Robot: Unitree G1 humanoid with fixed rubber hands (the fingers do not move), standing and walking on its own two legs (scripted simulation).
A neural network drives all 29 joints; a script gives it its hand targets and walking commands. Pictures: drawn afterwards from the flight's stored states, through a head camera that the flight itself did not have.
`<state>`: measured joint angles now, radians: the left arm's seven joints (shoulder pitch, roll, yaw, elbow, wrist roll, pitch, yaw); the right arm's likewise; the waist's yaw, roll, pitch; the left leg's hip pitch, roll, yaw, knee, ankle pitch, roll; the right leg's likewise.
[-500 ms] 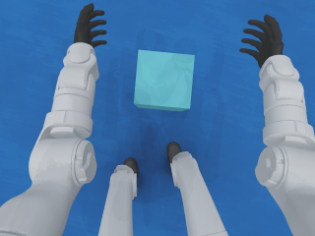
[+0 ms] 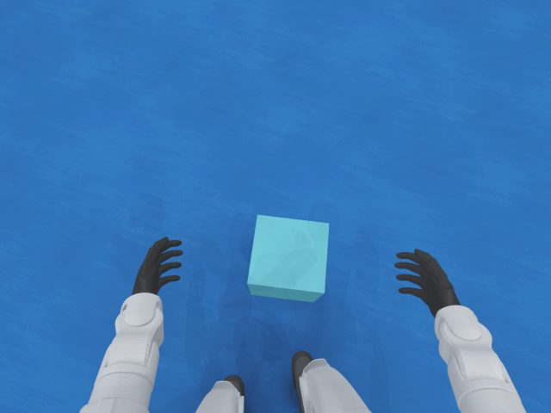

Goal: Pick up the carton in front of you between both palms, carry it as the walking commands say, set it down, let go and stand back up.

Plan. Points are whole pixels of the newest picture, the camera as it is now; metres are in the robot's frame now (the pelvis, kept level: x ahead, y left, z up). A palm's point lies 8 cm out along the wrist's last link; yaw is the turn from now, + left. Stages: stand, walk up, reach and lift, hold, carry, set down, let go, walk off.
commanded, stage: let go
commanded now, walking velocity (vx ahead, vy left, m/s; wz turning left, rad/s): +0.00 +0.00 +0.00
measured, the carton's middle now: (287, 261) +0.44 -0.07 -0.62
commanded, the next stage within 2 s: stand in 0.80 s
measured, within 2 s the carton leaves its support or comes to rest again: neither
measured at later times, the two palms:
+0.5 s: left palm (48, 386) +0.19 +0.27 -0.03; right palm (426, 350) +0.19 -0.19 -0.04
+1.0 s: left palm (36, 409) +0.17 +0.29 -0.05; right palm (475, 358) +0.17 -0.26 -0.06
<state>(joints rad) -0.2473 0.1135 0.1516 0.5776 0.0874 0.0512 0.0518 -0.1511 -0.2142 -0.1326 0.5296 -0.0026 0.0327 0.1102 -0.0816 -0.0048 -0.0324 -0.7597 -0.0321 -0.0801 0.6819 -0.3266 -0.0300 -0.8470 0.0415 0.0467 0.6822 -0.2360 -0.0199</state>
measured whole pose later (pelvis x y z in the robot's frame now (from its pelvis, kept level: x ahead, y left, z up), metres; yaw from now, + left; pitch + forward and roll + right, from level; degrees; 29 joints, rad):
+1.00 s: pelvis +0.03 +0.01 +0.02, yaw +0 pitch +0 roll -1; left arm 0.20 0.30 0.06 0.68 0.05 0.02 0.01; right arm 0.22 -0.33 -0.05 0.60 -0.04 0.05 0.00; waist 0.00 0.05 0.00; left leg -0.18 -0.02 -0.08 0.54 -0.37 0.00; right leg -0.26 0.04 0.03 0.54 -0.29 -0.01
